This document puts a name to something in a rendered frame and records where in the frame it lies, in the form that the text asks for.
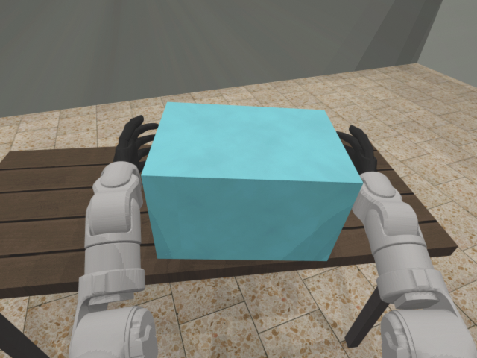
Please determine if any left robot upper arm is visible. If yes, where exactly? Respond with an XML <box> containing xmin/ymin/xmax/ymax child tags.
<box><xmin>70</xmin><ymin>306</ymin><xmax>158</xmax><ymax>358</ymax></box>

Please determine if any robot left forearm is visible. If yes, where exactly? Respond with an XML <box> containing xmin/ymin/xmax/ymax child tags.
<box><xmin>69</xmin><ymin>161</ymin><xmax>145</xmax><ymax>358</ymax></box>

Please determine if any table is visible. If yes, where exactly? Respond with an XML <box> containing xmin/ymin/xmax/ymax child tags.
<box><xmin>0</xmin><ymin>138</ymin><xmax>458</xmax><ymax>358</ymax></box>

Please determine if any robot right hand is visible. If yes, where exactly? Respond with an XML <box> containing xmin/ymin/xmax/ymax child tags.
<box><xmin>336</xmin><ymin>125</ymin><xmax>377</xmax><ymax>175</ymax></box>

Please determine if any right robot upper arm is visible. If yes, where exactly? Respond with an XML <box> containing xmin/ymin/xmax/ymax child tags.
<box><xmin>381</xmin><ymin>310</ymin><xmax>476</xmax><ymax>358</ymax></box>

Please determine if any robot left hand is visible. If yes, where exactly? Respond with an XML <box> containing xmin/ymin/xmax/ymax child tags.
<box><xmin>113</xmin><ymin>115</ymin><xmax>159</xmax><ymax>173</ymax></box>

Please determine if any carton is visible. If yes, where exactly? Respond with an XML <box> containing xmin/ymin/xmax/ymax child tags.
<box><xmin>141</xmin><ymin>102</ymin><xmax>363</xmax><ymax>261</ymax></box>

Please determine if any robot right forearm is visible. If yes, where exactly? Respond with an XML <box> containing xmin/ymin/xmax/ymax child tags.
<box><xmin>352</xmin><ymin>172</ymin><xmax>477</xmax><ymax>358</ymax></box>

